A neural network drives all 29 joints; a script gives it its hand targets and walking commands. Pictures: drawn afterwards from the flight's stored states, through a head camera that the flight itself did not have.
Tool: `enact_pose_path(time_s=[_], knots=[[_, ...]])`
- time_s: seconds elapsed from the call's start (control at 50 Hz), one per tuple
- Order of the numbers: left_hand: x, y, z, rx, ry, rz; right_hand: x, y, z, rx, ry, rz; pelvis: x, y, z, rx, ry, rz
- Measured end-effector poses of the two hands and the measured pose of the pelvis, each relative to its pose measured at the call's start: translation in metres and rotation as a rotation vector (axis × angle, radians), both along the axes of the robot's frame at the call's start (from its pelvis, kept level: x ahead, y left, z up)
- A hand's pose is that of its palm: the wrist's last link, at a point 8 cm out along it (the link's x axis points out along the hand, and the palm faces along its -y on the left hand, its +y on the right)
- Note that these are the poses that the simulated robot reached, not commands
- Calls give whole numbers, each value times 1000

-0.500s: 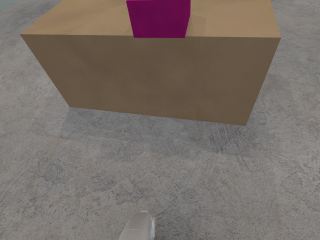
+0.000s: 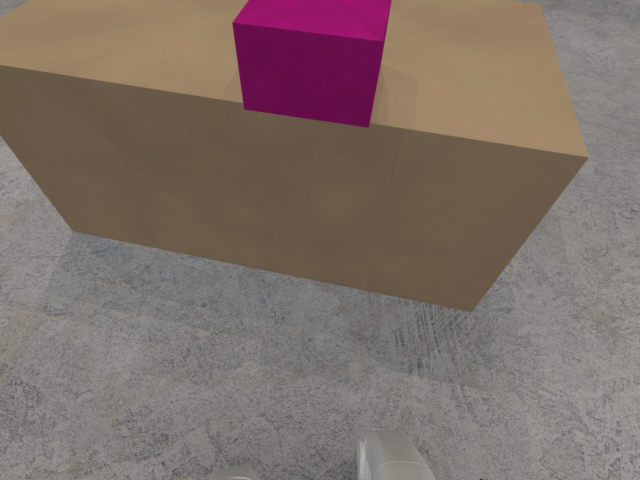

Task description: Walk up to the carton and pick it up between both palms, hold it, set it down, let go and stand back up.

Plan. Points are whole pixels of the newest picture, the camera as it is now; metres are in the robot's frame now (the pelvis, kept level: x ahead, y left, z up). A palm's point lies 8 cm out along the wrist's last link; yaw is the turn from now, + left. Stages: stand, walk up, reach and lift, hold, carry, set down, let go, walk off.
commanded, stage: walk up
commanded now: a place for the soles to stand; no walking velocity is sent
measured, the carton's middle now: (319, 46) +0.94 +0.02 +0.04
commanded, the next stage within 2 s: none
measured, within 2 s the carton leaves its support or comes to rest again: neither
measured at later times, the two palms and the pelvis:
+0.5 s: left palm (193, 433) +0.19 +0.18 -0.11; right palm (505, 364) +0.30 -0.28 -0.13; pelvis +0.22 -0.05 +0.01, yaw +4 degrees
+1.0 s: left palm (204, 268) +0.46 +0.22 -0.12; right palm (470, 294) +0.43 -0.26 -0.14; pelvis +0.38 -0.03 -0.01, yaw +2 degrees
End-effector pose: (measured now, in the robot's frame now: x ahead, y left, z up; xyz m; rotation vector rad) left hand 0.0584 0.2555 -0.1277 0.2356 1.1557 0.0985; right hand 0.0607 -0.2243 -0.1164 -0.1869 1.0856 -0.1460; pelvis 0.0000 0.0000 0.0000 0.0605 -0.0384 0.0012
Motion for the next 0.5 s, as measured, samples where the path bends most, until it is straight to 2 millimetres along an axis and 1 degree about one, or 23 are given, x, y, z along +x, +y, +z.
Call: enact_pose_path(time_s=[0.06,0.12,0.16,0.2,0.22,0.26,0.34,0.42,0.5], knots=[[69,-14,18,4,-121,-39,5,-19,-2,9,41,-25,28,-13,3,5,-10,-20],[124,-36,30,9,-213,-69,14,-42,-15,23,88,-42,61,-28,-1,9,-20,-35],[150,-50,30,25,-254,-78,23,-60,-31,32,127,-48,84,-40,-11,-9,-29,-36],[165,-61,26,39,-265,-62,36,-74,-45,37,174,-45,102,-48,-19,-33,-31,-29],[167,-65,24,44,-254,-42,45,-80,-49,39,192,-43,111,-50,-21,-37,-30,-27],[165,-71,22,51,-203,0,66,-87,-51,36,203,-23,125,-52,-19,-48,-33,-21],[151,-77,24,58,-97,70,120,-89,-40,35,168,38,155,-55,-7,-72,-33,14],[137,-77,25,57,-15,136,176,-79,-26,43,135,89,187,-55,3,-83,-23,40],[127,-74,20,37,75,184,236,-60,-14,48,90,144,219,-50,7,-92,-22,64]])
